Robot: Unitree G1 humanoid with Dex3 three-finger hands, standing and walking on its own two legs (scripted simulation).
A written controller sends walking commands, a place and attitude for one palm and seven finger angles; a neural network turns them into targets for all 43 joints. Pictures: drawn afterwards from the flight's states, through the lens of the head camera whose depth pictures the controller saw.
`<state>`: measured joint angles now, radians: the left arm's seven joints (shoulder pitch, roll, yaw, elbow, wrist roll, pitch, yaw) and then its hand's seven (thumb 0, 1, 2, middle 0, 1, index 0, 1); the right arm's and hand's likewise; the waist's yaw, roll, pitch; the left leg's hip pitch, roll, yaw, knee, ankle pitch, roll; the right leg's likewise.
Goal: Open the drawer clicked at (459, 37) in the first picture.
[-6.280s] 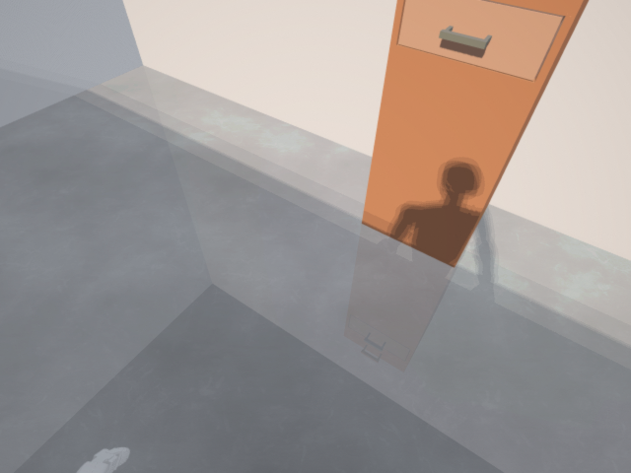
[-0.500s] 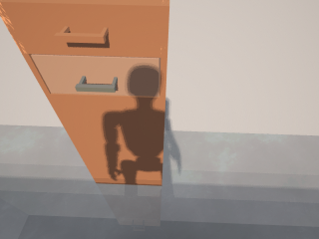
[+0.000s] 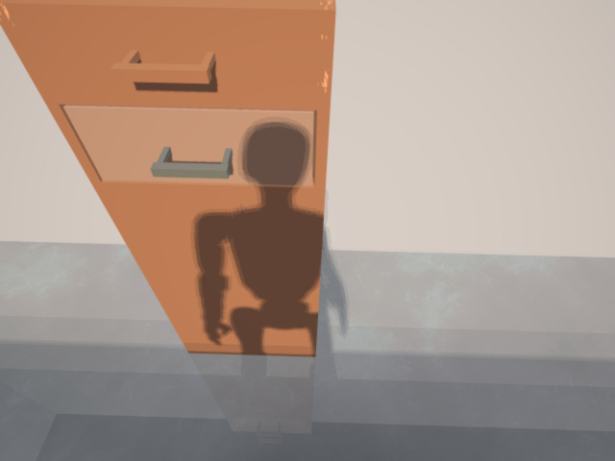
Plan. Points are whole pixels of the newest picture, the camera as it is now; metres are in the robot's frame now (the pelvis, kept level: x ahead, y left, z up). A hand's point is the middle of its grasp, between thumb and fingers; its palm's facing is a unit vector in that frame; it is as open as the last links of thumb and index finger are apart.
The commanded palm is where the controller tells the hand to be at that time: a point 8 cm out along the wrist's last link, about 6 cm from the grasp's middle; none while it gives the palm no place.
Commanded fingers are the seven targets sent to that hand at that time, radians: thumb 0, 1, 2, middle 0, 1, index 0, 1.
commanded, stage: look again from close up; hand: left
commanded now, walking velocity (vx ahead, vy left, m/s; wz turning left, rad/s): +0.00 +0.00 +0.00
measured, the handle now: (193, 162) +0.53 +0.22 +0.09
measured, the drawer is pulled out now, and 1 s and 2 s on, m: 0.00 0.00 0.00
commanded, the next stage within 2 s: raise the hand with hooked fingers in 0.46 s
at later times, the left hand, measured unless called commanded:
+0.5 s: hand out of the picture -0.01 +0.21 -0.18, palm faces +0.00 -0.98 -0.22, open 7.4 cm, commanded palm none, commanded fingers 0.00 0.90 0.90 -0.20 -0.30 -0.20 -0.30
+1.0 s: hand out of the picture +0.11 +0.23 -0.05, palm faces -0.12 -0.15 -0.98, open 8.7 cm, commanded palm +0.12 +0.25 +0.03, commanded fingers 0.00 0.36 0.67 -0.24 -0.64 -0.24 -0.64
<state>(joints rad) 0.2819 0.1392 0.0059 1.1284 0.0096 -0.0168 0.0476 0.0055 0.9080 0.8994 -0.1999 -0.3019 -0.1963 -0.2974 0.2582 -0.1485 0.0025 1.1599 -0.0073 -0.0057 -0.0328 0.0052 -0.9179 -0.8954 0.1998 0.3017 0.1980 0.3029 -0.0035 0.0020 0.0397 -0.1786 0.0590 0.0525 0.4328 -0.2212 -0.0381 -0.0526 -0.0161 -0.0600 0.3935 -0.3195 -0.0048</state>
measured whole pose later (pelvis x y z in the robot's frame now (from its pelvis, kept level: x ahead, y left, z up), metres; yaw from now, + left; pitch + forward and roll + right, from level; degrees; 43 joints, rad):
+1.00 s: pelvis -0.04 -0.02 -0.04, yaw -1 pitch +7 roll +2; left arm 0.50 0.36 -0.03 -0.02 1.01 -0.02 0.34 0.00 0.58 0.76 -0.23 -0.51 -0.23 -0.50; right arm 0.06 -0.27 -0.05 0.55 -0.06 0.00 0.00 0.01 -0.91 -0.90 0.20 0.30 0.20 0.30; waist 0.11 0.00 -0.08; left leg -0.56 0.06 0.05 0.73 -0.29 -0.03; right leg -0.51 -0.03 -0.03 0.83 -0.46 -0.04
